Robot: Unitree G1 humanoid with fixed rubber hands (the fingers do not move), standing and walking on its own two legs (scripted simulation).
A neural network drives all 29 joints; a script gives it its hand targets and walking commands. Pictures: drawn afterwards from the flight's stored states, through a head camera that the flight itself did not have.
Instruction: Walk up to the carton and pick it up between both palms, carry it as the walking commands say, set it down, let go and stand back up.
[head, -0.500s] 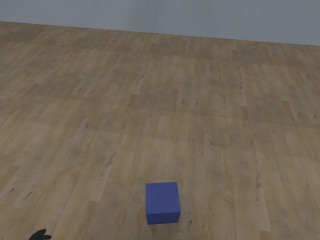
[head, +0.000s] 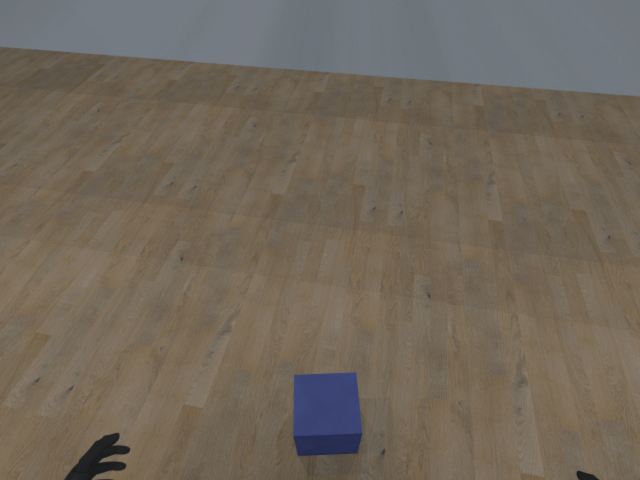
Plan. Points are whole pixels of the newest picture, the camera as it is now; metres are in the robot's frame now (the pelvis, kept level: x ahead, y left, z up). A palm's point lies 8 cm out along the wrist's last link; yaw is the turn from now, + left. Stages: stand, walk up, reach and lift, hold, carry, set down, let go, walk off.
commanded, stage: walk up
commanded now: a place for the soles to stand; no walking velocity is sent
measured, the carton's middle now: (326, 415) +0.42 +0.02 -0.66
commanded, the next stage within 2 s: reach and lift in 0.84 s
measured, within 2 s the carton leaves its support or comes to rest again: neither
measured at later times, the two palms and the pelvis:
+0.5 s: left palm out of the picture +0.09 +0.33 -0.10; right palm out of the picture +0.08 -0.34 -0.09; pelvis -0.02 +0.00 +0.00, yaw +2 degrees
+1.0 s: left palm out of the picture +0.13 +0.32 -0.10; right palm out of the picture +0.16 -0.31 -0.09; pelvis -0.02 +0.01 -0.01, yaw +1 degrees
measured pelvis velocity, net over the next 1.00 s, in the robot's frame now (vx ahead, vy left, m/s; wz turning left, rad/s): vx -0.02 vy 0.01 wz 0.02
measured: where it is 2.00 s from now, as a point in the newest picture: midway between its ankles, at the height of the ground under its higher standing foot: outside the picture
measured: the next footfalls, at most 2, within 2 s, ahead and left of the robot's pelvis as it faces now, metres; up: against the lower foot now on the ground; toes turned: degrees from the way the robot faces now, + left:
none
